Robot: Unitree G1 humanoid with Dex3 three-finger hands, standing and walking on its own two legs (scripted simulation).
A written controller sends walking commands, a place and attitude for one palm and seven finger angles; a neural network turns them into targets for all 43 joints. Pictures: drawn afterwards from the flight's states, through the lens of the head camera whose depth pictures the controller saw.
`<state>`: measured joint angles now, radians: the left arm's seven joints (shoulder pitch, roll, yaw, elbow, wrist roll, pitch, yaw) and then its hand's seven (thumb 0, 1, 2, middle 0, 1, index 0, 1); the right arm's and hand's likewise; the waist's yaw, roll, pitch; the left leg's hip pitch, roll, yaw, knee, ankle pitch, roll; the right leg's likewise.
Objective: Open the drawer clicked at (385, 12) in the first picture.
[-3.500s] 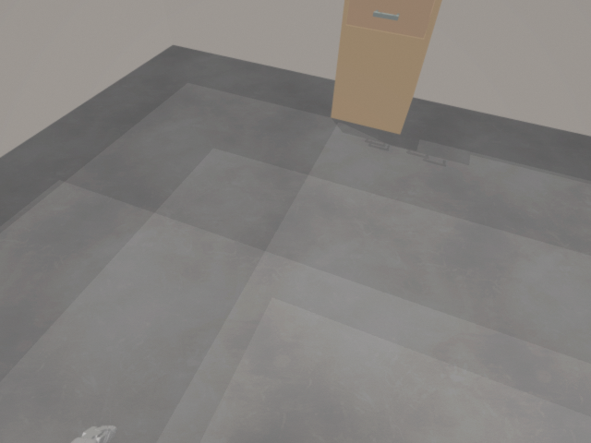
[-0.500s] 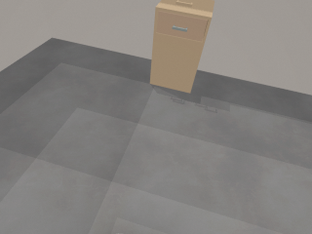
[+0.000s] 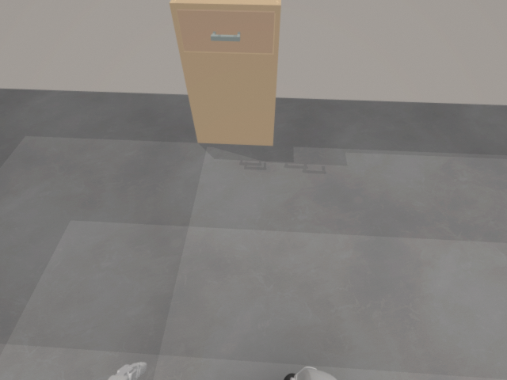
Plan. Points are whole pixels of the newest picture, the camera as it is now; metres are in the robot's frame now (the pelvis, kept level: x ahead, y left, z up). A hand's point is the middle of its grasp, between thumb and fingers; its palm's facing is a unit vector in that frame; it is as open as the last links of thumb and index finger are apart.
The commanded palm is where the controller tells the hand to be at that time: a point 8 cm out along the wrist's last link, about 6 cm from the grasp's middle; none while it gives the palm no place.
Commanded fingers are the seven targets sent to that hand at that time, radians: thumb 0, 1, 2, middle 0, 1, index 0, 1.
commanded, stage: walk to a spot facing it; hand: left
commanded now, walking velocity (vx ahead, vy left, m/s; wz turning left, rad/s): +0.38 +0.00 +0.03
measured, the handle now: (226, 35) +1.36 +0.12 -0.12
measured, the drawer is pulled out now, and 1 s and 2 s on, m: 0.00 0.00 0.00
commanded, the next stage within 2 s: take the last steps up to it in 0.90 s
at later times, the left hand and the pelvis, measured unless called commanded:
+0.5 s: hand out of the picture +0.15 +0.21 -0.18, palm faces +0.11 -0.99 -0.12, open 7.3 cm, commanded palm none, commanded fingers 0.00 0.90 0.90 -0.20 -0.30 -0.20 -0.30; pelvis +0.22 +0.04 +0.00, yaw +1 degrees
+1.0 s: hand (190, 190) +0.57 +0.17 -0.16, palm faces -0.13 -0.97 -0.21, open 7.4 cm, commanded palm none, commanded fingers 0.00 0.90 0.90 -0.20 -0.30 -0.20 -0.30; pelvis +0.44 +0.00 +0.00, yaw -6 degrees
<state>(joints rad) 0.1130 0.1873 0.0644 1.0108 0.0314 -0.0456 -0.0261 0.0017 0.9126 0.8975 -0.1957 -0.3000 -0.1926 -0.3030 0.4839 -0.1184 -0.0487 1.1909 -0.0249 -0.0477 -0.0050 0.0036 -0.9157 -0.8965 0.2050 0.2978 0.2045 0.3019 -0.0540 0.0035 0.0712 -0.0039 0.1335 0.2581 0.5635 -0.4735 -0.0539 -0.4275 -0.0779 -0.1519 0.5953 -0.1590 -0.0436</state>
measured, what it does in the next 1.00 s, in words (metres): walks ahead: left foot, then right foot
